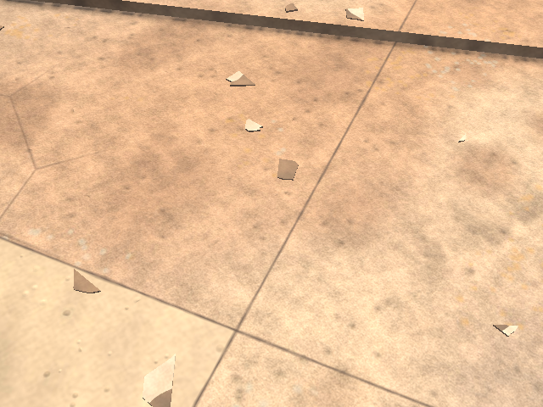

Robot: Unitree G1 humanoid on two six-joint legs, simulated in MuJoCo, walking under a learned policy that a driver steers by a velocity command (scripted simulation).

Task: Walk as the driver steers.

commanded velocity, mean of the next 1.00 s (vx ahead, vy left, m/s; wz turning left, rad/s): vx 0.33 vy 0.00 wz -0.02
